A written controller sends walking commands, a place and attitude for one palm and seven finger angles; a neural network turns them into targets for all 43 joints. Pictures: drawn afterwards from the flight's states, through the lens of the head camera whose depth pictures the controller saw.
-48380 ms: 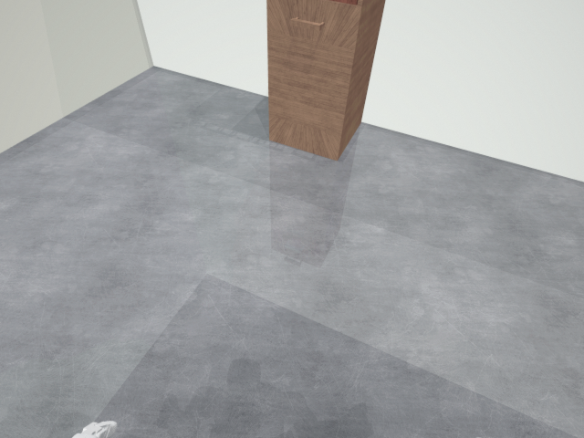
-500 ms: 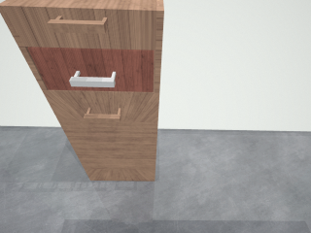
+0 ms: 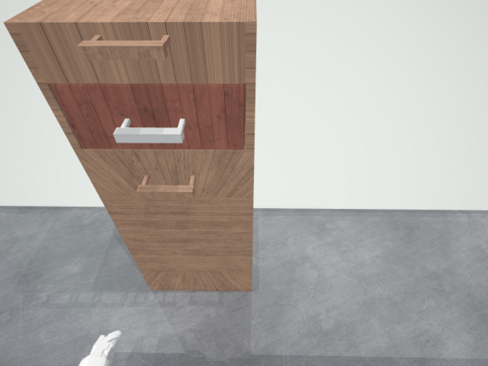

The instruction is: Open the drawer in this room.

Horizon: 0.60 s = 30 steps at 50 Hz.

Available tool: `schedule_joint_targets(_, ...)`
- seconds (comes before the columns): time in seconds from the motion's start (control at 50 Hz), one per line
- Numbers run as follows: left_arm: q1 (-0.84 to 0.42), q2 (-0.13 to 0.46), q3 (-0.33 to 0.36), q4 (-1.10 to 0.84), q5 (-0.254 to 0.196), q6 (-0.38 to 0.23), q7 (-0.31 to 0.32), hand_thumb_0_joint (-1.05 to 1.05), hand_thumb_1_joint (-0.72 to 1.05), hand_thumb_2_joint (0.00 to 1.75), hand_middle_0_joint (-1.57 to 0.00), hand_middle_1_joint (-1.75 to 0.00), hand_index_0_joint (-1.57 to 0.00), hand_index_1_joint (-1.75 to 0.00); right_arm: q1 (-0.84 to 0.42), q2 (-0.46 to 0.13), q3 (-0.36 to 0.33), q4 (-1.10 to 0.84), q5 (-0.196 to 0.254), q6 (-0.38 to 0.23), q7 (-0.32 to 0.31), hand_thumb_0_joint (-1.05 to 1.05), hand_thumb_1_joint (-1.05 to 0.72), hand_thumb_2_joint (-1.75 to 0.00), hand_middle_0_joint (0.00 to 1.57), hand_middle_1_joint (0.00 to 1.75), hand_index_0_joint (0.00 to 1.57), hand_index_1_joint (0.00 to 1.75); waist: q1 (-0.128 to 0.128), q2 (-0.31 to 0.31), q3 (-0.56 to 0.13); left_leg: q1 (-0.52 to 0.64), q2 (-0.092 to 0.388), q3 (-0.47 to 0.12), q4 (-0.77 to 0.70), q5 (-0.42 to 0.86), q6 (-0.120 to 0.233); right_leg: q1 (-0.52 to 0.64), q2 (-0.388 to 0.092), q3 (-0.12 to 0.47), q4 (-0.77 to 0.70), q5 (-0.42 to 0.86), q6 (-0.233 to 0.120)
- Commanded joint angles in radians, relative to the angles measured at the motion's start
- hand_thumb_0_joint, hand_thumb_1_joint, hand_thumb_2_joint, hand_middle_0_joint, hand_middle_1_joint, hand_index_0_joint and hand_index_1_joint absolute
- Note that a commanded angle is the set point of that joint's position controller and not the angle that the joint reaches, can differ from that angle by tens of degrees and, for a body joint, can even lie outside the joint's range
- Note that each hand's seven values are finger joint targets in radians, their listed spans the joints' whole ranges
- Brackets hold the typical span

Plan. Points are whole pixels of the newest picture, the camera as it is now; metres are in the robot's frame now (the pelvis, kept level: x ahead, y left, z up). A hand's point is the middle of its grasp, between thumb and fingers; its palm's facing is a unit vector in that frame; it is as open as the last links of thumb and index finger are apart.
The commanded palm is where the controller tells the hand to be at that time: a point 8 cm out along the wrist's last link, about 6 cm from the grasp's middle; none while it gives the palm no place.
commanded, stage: raise the hand with hooked fingers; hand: left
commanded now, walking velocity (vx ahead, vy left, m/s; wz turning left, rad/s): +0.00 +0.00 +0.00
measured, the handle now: (151, 129) +0.54 +0.24 +0.11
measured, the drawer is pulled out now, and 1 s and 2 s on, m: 0.00 0.00 0.00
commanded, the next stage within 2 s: move the hooked fingers above the handle in 1.86 s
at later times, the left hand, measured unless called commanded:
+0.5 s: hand (106, 304) +0.20 +0.23 +0.04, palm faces +0.18 -0.07 -0.98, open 9.8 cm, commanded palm +0.17 +0.22 +0.09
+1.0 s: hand (92, 220) +0.28 +0.24 +0.14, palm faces +0.19 -0.07 -0.98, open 12.8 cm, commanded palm +0.24 +0.24 +0.20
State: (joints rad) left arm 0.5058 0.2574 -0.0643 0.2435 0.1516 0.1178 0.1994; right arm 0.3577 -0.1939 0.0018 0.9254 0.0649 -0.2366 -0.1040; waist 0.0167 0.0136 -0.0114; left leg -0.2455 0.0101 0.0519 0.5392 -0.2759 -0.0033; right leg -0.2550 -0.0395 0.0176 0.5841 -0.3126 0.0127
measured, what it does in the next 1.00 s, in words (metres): stands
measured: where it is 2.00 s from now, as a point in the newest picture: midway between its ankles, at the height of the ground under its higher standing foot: outside the picture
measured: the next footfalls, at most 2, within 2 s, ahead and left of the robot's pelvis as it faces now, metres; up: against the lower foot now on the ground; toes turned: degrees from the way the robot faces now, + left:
none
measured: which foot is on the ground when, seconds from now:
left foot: down 0.00-1.00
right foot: down 0.00-1.00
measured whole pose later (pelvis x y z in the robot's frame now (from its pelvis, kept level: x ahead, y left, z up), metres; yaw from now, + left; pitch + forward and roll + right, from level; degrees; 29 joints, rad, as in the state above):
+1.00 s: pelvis +0.01 +0.00 +0.01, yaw +1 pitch -1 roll +1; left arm 0.08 0.50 0.00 -0.22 0.89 0.08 0.06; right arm 0.10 -0.27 -0.01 0.65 0.01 0.08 -0.01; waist 0.09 0.09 0.01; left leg -0.19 0.01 0.02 0.46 -0.25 -0.01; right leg -0.18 -0.04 -0.01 0.49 -0.28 0.02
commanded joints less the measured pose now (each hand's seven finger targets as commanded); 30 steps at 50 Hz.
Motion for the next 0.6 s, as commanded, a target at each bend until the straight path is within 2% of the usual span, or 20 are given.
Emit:
schedule_joint_targets(0.0, -0.118, 0.000, -0.137, -0.415, 0.282, -0.059, 0.097, 0.00, 0.71, 0.82, -0.21, -0.42, -0.21, -0.42, -0.229, -0.160, -0.029, -0.317, -0.042, -0.127, 0.013, 0.00, -0.90, -0.90, 0.20, 0.30, 0.20, 0.30, -0.061, -0.052, 0.071, -0.127, -0.006, -0.090, -0.065, -0.120, 0.031, -0.244, 0.049, -0.058, -0.039, -0.092, -0.045)
schedule_joint_targets(0.02, -0.096, -0.001, -0.140, -0.372, 0.389, -0.053, 0.118, 0.00, 0.69, 0.81, -0.22, -0.43, -0.22, -0.43, -0.221, -0.161, -0.041, -0.348, -0.063, -0.103, 0.029, 0.00, -0.90, -0.90, 0.20, 0.30, 0.20, 0.30, -0.050, -0.126, 0.046, -0.141, -0.017, -0.082, -0.038, -0.104, 0.024, -0.271, 0.054, -0.065, -0.031, -0.137, -0.045)
schedule_joint_targets(0.04, 0.034, 0.001, -0.121, -0.329, 0.479, -0.046, 0.137, 0.00, 0.67, 0.80, -0.22, -0.45, -0.22, -0.45, -0.248, -0.167, -0.061, -0.393, -0.081, -0.074, 0.046, 0.00, -0.90, -0.90, 0.20, 0.30, 0.20, 0.30, -0.004, -0.147, 0.037, -0.146, -0.026, -0.071, -0.013, -0.067, 0.017, -0.264, 0.065, -0.056, -0.034, -0.165, -0.053)
schedule_joint_targets(0.08, 0.273, 0.005, -0.090, -0.233, 0.634, -0.035, 0.157, 0.00, 0.62, 0.78, -0.22, -0.48, -0.22, -0.48, -0.299, -0.169, -0.071, -0.450, -0.109, 0.021, 0.090, 0.00, -0.90, -0.90, 0.20, 0.30, 0.20, 0.30, 0.065, -0.245, 0.028, -0.193, -0.028, -0.043, 0.017, 0.007, 0.007, -0.240, 0.068, -0.028, -0.044, -0.134, -0.067)
schedule_joint_targets(0.1, 0.322, 0.051, -0.030, -0.209, 0.696, -0.046, 0.152, 0.00, 0.60, 0.77, -0.22, -0.50, -0.22, -0.50, -0.302, -0.160, -0.077, -0.451, -0.105, 0.078, 0.111, 0.00, -0.90, -0.90, 0.20, 0.30, 0.20, 0.30, 0.112, -0.287, 0.004, -0.228, -0.029, -0.033, 0.022, 0.067, 0.002, -0.188, 0.062, 0.016, -0.034, -0.039, -0.076)
schedule_joint_targets(0.14, 0.249, 0.121, 0.022, -0.289, 0.786, -0.089, 0.154, 0.00, 0.55, 0.75, -0.22, -0.53, -0.22, -0.53, -0.355, -0.146, -0.063, -0.503, -0.103, 0.167, 0.137, 0.00, -0.90, -0.90, 0.20, 0.30, 0.20, 0.30, 0.131, -0.320, -0.046, -0.263, -0.034, -0.005, 0.039, 0.112, -0.001, -0.134, 0.048, 0.054, 0.012, 0.108, -0.077)
schedule_joint_targets(0.16, 0.223, 0.146, 0.048, -0.330, 0.821, -0.109, 0.162, 0.00, 0.53, 0.74, -0.23, -0.54, -0.23, -0.54, -0.368, -0.138, -0.058, -0.524, -0.101, 0.191, 0.147, 0.00, -0.90, -0.90, 0.20, 0.30, 0.20, 0.30, 0.137, -0.294, -0.067, -0.260, -0.036, 0.001, 0.045, 0.124, 0.001, -0.116, 0.047, 0.058, 0.029, 0.144, -0.077)
schedule_joint_targets(0.18, 0.198, 0.184, 0.081, -0.389, 0.850, -0.122, 0.173, 0.00, 0.50, 0.73, -0.23, -0.55, -0.23, -0.55, -0.382, -0.134, -0.054, -0.544, -0.103, 0.209, 0.154, 0.00, -0.90, -0.90, 0.20, 0.30, 0.20, 0.30, 0.147, -0.226, -0.095, -0.246, -0.037, 0.007, 0.051, 0.134, 0.004, -0.104, 0.048, 0.071, 0.041, 0.169, -0.080)
schedule_joint_targets(0.2, 0.142, 0.230, 0.121, -0.473, 0.876, -0.133, 0.191, 0.00, 0.48, 0.72, -0.23, -0.57, -0.23, -0.57, -0.382, -0.128, -0.055, -0.547, -0.106, 0.228, 0.155, 0.00, -0.90, -0.90, 0.20, 0.30, 0.20, 0.30, 0.157, -0.148, -0.126, -0.228, -0.042, 0.002, 0.058, 0.146, 0.004, -0.086, 0.051, 0.085, 0.053, 0.181, -0.086)
schedule_joint_targets(0.22, 0.070, 0.234, 0.114, -0.556, 0.903, -0.133, 0.211, 0.00, 0.46, 0.71, -0.23, -0.58, -0.23, -0.58, -0.393, -0.125, -0.057, -0.565, -0.117, 0.239, 0.158, 0.00, -0.90, -0.90, 0.20, 0.30, 0.20, 0.30, 0.143, -0.029, -0.172, -0.175, -0.044, 0.008, 0.072, 0.158, 0.009, -0.105, 0.058, 0.098, 0.062, 0.190, -0.093)
schedule_joint_targets(0.24, 0.034, 0.245, 0.133, -0.601, 0.918, -0.136, 0.233, 0.00, 0.43, 0.70, -0.23, -0.60, -0.23, -0.60, -0.376, -0.117, -0.062, -0.571, -0.121, 0.240, 0.160, 0.00, -0.90, -0.90, 0.20, 0.30, 0.20, 0.30, 0.133, 0.075, -0.252, -0.105, -0.044, 0.009, 0.097, 0.190, 0.012, -0.123, 0.064, 0.104, 0.076, 0.200, -0.097)
schedule_joint_targets(0.28, -0.125, 0.279, 0.145, -0.730, 0.933, -0.148, 0.268, 0.00, 0.39, 0.68, -0.24, -0.63, -0.24, -0.63, -0.375, -0.121, -0.066, -0.572, -0.139, 0.245, 0.155, 0.00, -0.90, -0.90, 0.20, 0.30, 0.20, 0.30, 0.091, 0.171, -0.333, 0.007, -0.044, -0.014, 0.156, 0.230, 0.017, -0.213, 0.067, 0.128, 0.075, 0.183, -0.100)
schedule_joint_targets(0.3, -0.246, 0.315, 0.155, -0.795, 0.936, -0.154, 0.279, 0.00, 0.36, 0.67, -0.24, -0.64, -0.24, -0.64, -0.368, -0.123, -0.065, -0.556, -0.153, 0.247, 0.149, 0.00, -0.90, -0.90, 0.20, 0.30, 0.20, 0.30, 0.056, 0.154, -0.317, 0.027, -0.047, -0.032, 0.189, 0.212, 0.022, -0.260, 0.062, 0.140, 0.056, 0.142, -0.095)
schedule_joint_targets(0.34, -0.311, 0.285, 0.132, -0.774, 0.906, -0.185, 0.281, 0.00, 0.32, 0.65, -0.24, -0.68, -0.24, -0.68, -0.364, -0.124, -0.069, -0.532, -0.160, 0.230, 0.139, 0.00, -0.90, -0.90, 0.20, 0.30, 0.20, 0.30, 0.012, 0.120, -0.265, 0.066, -0.051, -0.036, 0.224, 0.157, 0.036, -0.331, 0.049, 0.136, 0.011, 0.067, -0.082)
schedule_joint_targets(0.36, -0.336, 0.284, 0.121, -0.776, 0.890, -0.209, 0.272, 0.00, 0.29, 0.64, -0.24, -0.69, -0.24, -0.69, -0.365, -0.127, -0.067, -0.529, -0.160, 0.221, 0.132, 0.00, -0.90, -0.90, 0.20, 0.30, 0.20, 0.30, 0.001, 0.113, -0.242, 0.068, -0.052, -0.040, 0.228, 0.134, 0.039, -0.341, 0.048, 0.130, -0.001, 0.052, -0.078)
schedule_joint_targets(0.4, -0.369, 0.258, 0.093, -0.723, 0.857, -0.233, 0.240, 0.00, 0.25, 0.62, -0.25, -0.72, -0.25, -0.72, -0.373, -0.126, -0.061, -0.518, -0.160, 0.214, 0.127, 0.00, -0.90, -0.90, 0.20, 0.30, 0.20, 0.30, -0.023, 0.024, -0.181, 0.045, -0.054, -0.053, 0.227, 0.111, 0.046, -0.341, 0.046, 0.121, -0.020, 0.060, -0.067)
schedule_joint_targets(0.44, -0.340, 0.252, 0.084, -0.645, 0.833, -0.209, 0.196, 0.00, 0.20, 0.60, -0.25, -0.75, -0.25, -0.75, -0.393, -0.126, -0.057, -0.509, -0.151, 0.220, 0.119, 0.00, -0.90, -0.90, 0.20, 0.30, 0.20, 0.30, -0.004, -0.006, -0.159, -0.002, -0.050, -0.047, 0.177, 0.105, 0.046, -0.254, 0.045, 0.079, -0.023, 0.119, -0.053)
schedule_joint_targets(0.48, -0.246, 0.266, 0.104, -0.563, 0.822, -0.135, 0.137, 0.00, 0.15, 0.58, -0.25, -0.78, -0.25, -0.78, -0.407, -0.122, -0.051, -0.505, -0.131, 0.244, 0.112, 0.00, -0.90, -0.90, 0.20, 0.30, 0.20, 0.30, 0.040, -0.074, -0.161, -0.054, -0.046, -0.032, 0.113, 0.134, 0.043, -0.132, 0.045, 0.053, -0.035, 0.209, -0.043)
schedule_joint_targets(0.52, -0.188, 0.289, 0.122, -0.544, 0.807, -0.063, 0.071, 0.00, 0.11, 0.56, -0.26, -0.81, -0.26, -0.81, -0.421, -0.122, -0.037, -0.510, -0.106, 0.266, 0.113, 0.00, -0.90, -0.90, 0.20, 0.30, 0.20, 0.30, 0.080, -0.098, -0.185, -0.070, -0.045, -0.017, 0.051, 0.175, 0.032, -0.018, 0.042, 0.053, -0.036, 0.287, -0.041)
schedule_joint_targets(0.58, -0.158, 0.357, 0.178, -0.580, 0.789, -0.022, 0.003, 0.00, 0.04, 0.53, -0.26, -0.86, -0.26, -0.86, -0.433, -0.123, -0.017, -0.518, -0.092, 0.273, 0.111, 0.00, -0.90, -0.90, 0.20, 0.30, 0.20, 0.30, 0.107, -0.082, -0.183, -0.062, -0.043, -0.003, 0.002, 0.244, 0.028, 0.095, 0.034, 0.046, -0.034, 0.418, -0.033)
